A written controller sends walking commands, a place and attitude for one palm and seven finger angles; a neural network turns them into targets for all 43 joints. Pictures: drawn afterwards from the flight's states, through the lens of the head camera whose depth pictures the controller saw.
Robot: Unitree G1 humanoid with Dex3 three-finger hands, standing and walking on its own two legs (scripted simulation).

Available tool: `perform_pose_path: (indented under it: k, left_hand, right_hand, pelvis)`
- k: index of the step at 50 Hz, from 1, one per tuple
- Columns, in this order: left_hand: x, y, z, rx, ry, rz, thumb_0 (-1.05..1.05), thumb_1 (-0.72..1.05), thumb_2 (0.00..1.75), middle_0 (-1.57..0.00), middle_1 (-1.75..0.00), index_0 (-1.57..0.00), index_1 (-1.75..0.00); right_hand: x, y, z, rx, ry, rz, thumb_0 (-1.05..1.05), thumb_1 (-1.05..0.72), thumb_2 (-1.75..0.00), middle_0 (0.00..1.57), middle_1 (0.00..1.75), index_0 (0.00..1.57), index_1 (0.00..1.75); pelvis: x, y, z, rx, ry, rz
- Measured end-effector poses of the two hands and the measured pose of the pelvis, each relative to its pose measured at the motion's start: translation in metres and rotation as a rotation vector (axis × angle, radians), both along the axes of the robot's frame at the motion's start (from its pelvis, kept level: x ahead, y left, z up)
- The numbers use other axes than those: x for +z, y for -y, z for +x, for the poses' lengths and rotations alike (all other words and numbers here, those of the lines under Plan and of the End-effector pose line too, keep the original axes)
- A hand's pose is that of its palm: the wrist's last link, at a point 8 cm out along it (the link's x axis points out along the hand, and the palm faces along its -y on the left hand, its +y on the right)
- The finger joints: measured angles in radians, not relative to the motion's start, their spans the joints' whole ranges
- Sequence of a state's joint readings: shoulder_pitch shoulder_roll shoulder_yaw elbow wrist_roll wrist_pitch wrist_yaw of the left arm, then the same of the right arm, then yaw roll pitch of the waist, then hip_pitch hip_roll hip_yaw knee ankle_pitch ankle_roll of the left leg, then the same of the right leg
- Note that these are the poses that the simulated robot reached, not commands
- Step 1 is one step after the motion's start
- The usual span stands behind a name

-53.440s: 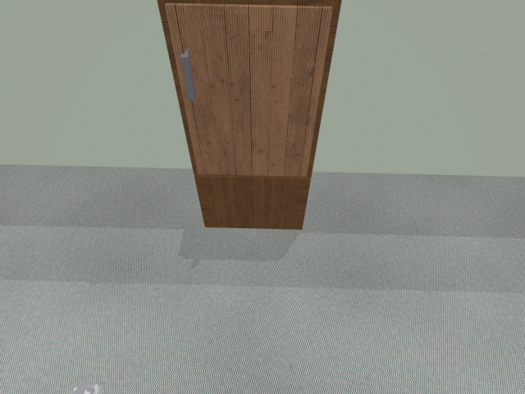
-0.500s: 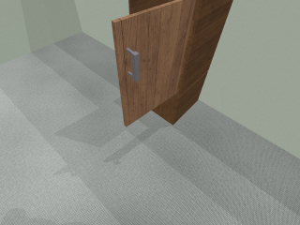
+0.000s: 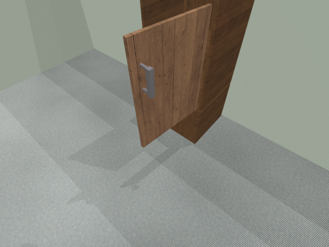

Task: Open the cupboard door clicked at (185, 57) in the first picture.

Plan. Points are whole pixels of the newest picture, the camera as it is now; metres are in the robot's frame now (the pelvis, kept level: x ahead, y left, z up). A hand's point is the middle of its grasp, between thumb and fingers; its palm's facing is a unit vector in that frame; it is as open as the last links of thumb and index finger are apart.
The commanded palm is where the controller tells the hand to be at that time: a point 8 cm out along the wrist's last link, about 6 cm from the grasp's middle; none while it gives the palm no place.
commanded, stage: let the arm hang, fingers relaxed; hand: left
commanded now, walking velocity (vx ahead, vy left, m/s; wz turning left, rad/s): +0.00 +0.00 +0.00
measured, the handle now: (147, 80) +0.66 +0.10 +0.03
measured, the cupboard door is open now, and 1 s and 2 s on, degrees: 83 83 83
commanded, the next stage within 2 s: look to check the result in 0.22 s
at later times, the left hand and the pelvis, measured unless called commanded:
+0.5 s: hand out of the picture +0.08 +0.23 -0.15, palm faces -0.01 -0.95 -0.32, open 7.4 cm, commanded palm none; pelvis +0.02 -0.01 +0.01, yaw +0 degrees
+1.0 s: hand out of the picture +0.12 +0.21 -0.15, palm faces -0.02 -0.95 -0.32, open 7.4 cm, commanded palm none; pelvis +0.05 -0.02 +0.01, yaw -1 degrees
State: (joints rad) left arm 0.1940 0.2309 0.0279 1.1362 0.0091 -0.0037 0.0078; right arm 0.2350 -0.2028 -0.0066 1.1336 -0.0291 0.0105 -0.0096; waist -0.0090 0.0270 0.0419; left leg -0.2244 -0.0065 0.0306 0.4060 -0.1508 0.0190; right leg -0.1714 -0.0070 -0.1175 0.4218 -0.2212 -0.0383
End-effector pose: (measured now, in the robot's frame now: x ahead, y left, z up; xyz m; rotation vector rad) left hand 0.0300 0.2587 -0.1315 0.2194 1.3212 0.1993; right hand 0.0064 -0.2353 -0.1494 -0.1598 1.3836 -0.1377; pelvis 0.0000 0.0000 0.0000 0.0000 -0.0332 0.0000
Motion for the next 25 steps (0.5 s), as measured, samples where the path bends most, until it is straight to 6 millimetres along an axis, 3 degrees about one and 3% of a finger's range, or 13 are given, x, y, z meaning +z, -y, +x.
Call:
perform_pose_path:
  k: [5, 10, 25]
  left_hand:
    - [0.003, 0.004, 0.032, -0.028, 0.07, -0.009, 0.0, 0.9, 0.9, -0.2, -0.3, -0.2, -0.3]
    - [0.007, 0.004, 0.049, -0.045, 0.096, -0.007, 0.0, 0.9, 0.9, -0.2, -0.3, -0.2, -0.3]
    - [0.015, -0.013, 0.047, -0.035, 0.028, 0.056, 0.0, 0.9, 0.9, -0.2, -0.3, -0.2, -0.3]
  right_hand:
    - [0.005, 0.008, 0.024, 0.012, 0.053, -0.021, 0.0, -0.91, -0.9, 0.2, 0.3, 0.2, 0.3]
    - [0.01, 0.019, 0.045, 0.024, 0.09, -0.044, 0.0, -0.91, -0.9, 0.2, 0.3, 0.2, 0.3]
    - [0.017, 0.048, 0.074, 0.05, 0.089, -0.086, 0.01, -0.91, -0.9, 0.2, 0.3, 0.2, 0.3]
  pelvis:
    - [0.001, 0.0, 0.005, 0.0, 0.003, 0.002]
    - [0.003, 0.001, 0.01, -0.001, 0.004, 0.003]
    - [0.006, 0.009, 0.025, -0.004, -0.005, 0.005]
